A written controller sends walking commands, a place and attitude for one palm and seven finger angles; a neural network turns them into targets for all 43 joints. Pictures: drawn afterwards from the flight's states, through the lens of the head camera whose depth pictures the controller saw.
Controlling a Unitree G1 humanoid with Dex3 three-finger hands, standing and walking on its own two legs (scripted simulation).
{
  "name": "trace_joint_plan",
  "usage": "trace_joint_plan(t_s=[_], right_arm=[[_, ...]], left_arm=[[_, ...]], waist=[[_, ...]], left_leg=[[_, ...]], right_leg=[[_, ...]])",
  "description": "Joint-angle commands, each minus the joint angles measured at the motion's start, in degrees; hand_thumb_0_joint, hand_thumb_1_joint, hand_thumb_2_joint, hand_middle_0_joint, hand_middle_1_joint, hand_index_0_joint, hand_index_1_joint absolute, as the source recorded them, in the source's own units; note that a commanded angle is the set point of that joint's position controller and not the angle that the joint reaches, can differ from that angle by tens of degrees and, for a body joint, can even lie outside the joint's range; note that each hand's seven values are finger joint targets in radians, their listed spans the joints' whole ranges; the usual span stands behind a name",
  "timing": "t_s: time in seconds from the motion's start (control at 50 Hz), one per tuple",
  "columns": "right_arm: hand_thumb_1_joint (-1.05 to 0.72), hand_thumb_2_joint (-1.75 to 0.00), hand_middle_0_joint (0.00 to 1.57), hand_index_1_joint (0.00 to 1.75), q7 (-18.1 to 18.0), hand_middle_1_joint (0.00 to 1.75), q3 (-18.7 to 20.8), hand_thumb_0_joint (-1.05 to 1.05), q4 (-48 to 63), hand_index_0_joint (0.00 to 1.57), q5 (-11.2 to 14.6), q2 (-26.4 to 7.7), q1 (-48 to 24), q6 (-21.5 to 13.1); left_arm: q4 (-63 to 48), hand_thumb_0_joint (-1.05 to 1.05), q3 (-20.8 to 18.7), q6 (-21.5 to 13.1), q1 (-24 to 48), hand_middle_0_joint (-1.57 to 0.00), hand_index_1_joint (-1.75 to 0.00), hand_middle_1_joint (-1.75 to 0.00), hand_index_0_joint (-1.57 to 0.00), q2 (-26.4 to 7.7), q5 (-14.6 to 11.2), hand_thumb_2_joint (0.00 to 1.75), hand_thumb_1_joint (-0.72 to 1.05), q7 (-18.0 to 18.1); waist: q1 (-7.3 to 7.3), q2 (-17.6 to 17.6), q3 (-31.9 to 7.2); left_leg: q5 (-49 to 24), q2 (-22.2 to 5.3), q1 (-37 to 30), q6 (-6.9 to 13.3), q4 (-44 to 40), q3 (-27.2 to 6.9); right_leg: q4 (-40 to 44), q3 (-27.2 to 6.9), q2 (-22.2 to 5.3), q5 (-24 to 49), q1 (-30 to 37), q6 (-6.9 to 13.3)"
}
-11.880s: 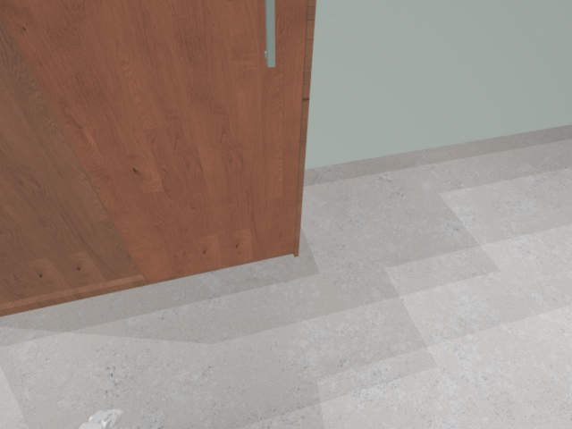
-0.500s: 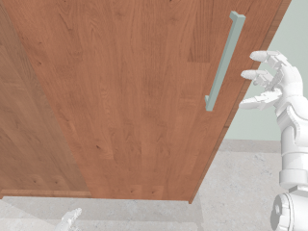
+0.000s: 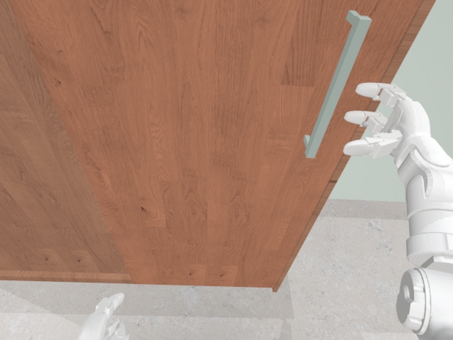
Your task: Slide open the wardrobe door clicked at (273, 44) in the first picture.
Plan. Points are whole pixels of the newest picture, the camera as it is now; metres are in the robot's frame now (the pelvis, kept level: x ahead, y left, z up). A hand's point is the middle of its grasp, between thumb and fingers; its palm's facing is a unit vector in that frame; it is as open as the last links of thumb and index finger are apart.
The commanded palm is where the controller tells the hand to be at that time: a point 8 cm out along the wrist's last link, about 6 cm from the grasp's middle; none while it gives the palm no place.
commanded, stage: move the hooked fingers beside the handle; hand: right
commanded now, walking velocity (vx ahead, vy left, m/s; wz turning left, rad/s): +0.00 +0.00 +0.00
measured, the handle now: (328, 94) +0.48 -0.12 +0.24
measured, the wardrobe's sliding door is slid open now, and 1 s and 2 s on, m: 0.00 0.00 0.00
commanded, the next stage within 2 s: feel for the door with the fingertips in 1.38 s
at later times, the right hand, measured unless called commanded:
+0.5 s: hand (371, 122) +0.41 -0.17 +0.24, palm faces -0.04 +1.00 -0.01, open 14.0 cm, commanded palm +0.39 -0.23 +0.23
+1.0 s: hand (372, 122) +0.43 -0.18 +0.22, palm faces -0.05 +1.00 -0.03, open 14.0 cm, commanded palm +0.40 -0.23 +0.23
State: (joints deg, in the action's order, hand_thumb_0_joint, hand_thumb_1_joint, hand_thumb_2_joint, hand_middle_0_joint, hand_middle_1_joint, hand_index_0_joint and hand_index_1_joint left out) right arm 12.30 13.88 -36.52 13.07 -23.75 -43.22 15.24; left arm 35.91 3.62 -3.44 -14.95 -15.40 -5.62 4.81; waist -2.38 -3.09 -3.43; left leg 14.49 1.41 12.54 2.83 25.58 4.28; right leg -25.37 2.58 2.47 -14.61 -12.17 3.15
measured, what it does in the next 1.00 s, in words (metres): stands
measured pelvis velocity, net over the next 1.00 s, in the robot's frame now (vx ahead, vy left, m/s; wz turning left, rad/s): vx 0.01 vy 0.00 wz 0.01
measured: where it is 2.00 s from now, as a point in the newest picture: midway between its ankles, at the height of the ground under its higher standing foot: outside the picture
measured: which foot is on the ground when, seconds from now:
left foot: down 0.00-1.00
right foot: down 0.00-1.00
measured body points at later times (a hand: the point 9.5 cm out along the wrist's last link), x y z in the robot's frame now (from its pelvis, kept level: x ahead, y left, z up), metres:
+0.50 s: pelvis +0.00 +0.01 +0.00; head -0.02 +0.03 +0.45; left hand +0.15 +0.26 -0.09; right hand +0.40 -0.22 +0.24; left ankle -0.01 +0.09 -0.74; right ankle -0.01 -0.08 -0.74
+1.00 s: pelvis +0.01 +0.00 +0.00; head +0.00 +0.02 +0.45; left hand +0.12 +0.26 -0.10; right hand +0.43 -0.24 +0.23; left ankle -0.01 +0.09 -0.74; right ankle -0.01 -0.08 -0.74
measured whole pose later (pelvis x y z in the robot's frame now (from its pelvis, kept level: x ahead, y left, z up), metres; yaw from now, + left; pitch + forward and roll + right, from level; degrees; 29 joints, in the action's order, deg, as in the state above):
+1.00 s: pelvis +0.01 +0.00 +0.00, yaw +0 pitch +2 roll +0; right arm 15.2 15.2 -36.3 13.3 -25.9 -42.0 12.7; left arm 36.2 2.8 -3.7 -16.8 -16.4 -6.2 4.9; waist -2.7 -3.1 -3.4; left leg 14.7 1.9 12.1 2.8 24.9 4.0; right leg -25.9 2.8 2.1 -15.6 -12.1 3.2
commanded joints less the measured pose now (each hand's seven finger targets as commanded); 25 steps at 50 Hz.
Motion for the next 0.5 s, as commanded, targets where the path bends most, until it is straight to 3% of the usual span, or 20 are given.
trace_joint_plan(t_s=[0.0, 0.04, 0.08, 0.16, 0.18, 0.24, 0.3, 0.32, 0.36, 0.4, 0.42, 0.44, 0.48], right_arm=[[0.5, -0.3, 0.3, 1.2, 0.8, 1.2, 6.5, 0.0, 22.8, 0.3, 1.2, -16.0, -25.3, -9.6], [0.5, -0.3, 0.3, 1.2, 0.5, 1.2, 7.4, 0.0, 25.6, 0.3, 0.6, -16.8, -26.1, -10.5], [0.5, -0.3, 0.3, 1.2, 0.4, 1.2, 6.0, 0.0, 24.2, 0.3, 0.1, -15.0, -25.5, -9.4], [0.5, -0.3, 0.3, 1.2, 0.6, 1.2, 5.1, 0.0, 16.0, 0.3, -0.1, -14.5, -20.5, -3.8], [0.5, -0.3, 0.3, 1.2, 0.8, 1.2, 4.3, 0.0, 15.2, 0.3, 0.2, -13.1, -19.6, -2.7], [0.5, -0.3, 0.3, 1.2, 2.0, 1.2, 4.5, 0.0, 14.8, 0.3, 0.9, -14.0, -18.7, -1.7], [0.5, -0.3, 0.3, 1.2, 2.7, 1.2, 1.8, 0.0, 23.3, 0.3, 1.9, -11.6, -24.1, -5.3], [0.5, -0.3, 0.3, 1.2, 2.7, 1.2, 4.3, 0.0, 24.3, 0.3, 2.0, -14.1, -24.1, -6.1], [0.5, -0.3, 0.3, 1.2, 2.4, 1.2, 4.7, 0.0, 25.7, 0.3, 2.1, -14.3, -27.1, -7.6], [0.5, -0.3, 0.3, 1.2, 1.7, 1.2, 6.6, 0.0, 23.1, 0.3, 2.0, -16.7, -25.6, -7.6], [0.5, -0.3, 0.3, 1.2, 1.6, 1.2, 6.6, 0.0, 20.7, 0.3, 1.8, -16.0, -24.7, -6.8], [0.5, -0.3, 0.3, 1.2, 1.2, 1.2, 8.3, 0.0, 17.6, 0.3, 1.2, -18.2, -23.6, -6.0], [0.5, -0.3, 0.3, 1.2, 1.0, 1.2, 6.5, 0.0, 13.2, 0.3, 0.3, -16.6, -21.3, -4.0]], left_arm=[[-9.4, 0.0, -3.5, -3.1, 5.1, -0.2, -0.3, -0.3, -0.2, -7.2, 0.1, 0.9, 0.9, 0.2], [-9.3, 0.0, -3.3, -3.5, 5.2, -0.2, -0.3, -0.3, -0.2, -7.0, 0.1, 0.9, 0.9, 0.2], [-8.4, 0.0, -3.2, -3.7, 5.0, -0.2, -0.3, -0.3, -0.2, -6.9, -0.1, 0.9, 0.9, 0.1], [-7.4, 0.0, -3.3, -3.1, 4.5, -0.2, -0.3, -0.3, -0.2, -7.8, -0.7, 0.9, 0.9, 0.4], [-7.6, 0.0, -3.4, -3.2, 4.3, -0.2, -0.3, -0.3, -0.2, -7.9, -0.7, 0.9, 0.9, 0.3], [-8.1, 0.0, -3.7, -2.8, 4.3, -0.2, -0.3, -0.3, -0.2, -8.3, -0.9, 0.9, 0.9, 0.5], [-8.9, 0.0, -3.7, -3.6, 5.2, -0.2, -0.3, -0.3, -0.2, -7.7, -0.7, 0.9, 0.9, 0.4], [-8.9, 0.0, -3.6, -3.7, 5.6, -0.2, -0.3, -0.3, -0.2, -7.6, -0.7, 0.9, 0.9, 0.4], [-8.6, 0.0, -3.3, -4.1, 5.6, -0.2, -0.3, -0.3, -0.2, -7.2, -0.4, 0.9, 0.9, 0.6], [-7.7, 0.0, -3.3, -3.8, 5.2, -0.2, -0.3, -0.3, -0.2, -7.5, -0.4, 0.9, 0.9, 0.5], [-7.7, 0.0, -3.1, -3.7, 5.4, -0.2, -0.3, -0.3, -0.2, -7.4, -0.5, 0.9, 0.9, 0.5], [-7.3, 0.0, -3.1, -3.6, 5.3, -0.2, -0.3, -0.3, -0.2, -7.6, -0.6, 0.9, 0.9, 0.5], [-7.3, 0.0, -3.0, -2.9, 5.2, -0.2, -0.3, -0.3, -0.2, -7.6, -0.8, 0.9, 0.9, 0.3]], waist=[[1.7, 4.9, -20.5], [1.65, 1.9, -21.1], [1.2, -0.9, -17.0], [0.77, -0.4, -9.0], [0.68, 0.8, -8.9], [0.66, 4.3, -10.6], [-0.1, 3.3, -15.9], [0.53, 2.1, -17.2], [0.19, 1.1, -18.9], [0.53, 2.0, -17.1], [0.63, 2.4, -15.2], [0.88, 3.3, -13.5], [0.82, 2.5, -10.1]], left_leg=[[-22.9, -3.2, -8.4, -0.7, -1.4, -4.2], [-23.9, -3.0, -8.5, -0.7, -1.4, -4.4], [-21.6, -2.8, -5.7, -0.5, -1.9, -4.0], [-15.9, -2.9, -2.4, -0.5, -3.8, -4.1], [-15.6, -2.9, -2.2, -0.6, -3.8, -4.0], [-17.0, -3.1, -3.7, -1.0, -3.7, -4.3], [-19.3, -3.1, -5.1, -0.9, -2.9, -4.3], [-20.0, -2.9, -5.8, -0.8, -2.8, -4.6], [-20.7, -2.8, -6.0, -0.9, -2.6, -4.6], [-20.1, -3.0, -6.3, -1.1, -3.2, -4.8], [-19.9, -3.0, -6.1, -1.1, -3.1, -4.8], [-18.9, -3.2, -5.7, -1.2, -3.5, -5.1], [-17.4, -3.6, -4.2, -1.3, -3.8, -5.2]], right_leg=[[0.4, -4.9, -3.4, 19.8, 9.6, 0.2], [0.5, -4.5, -3.2, 21.1, 11.2, 0.3], [0.9, -4.6, -3.3, 19.9, 11.0, 0.0], [2.2, -4.4, -3.1, 12.6, 5.8, 0.0], [2.2, -4.5, -3.0, 12.0, 5.4, 0.0], [1.6, -4.2, -2.9, 12.3, 4.8, 0.4], [0.7, -4.4, -2.9, 15.2, 8.7, 0.6], [0.5, -4.5, -2.7, 15.8, 9.4, 0.7], [0.3, -4.5, -2.5, 16.4, 10.8, 0.8], [0.5, -4.3, -2.7, 15.5, 9.2, 0.7], [0.9, -4.1, -2.4, 14.6, 7.8, 0.7], [1.1, -4.0, -2.4, 13.1, 6.1, 0.6], [1.5, -3.7, -2.4, 11.2, 3.9, 0.4]])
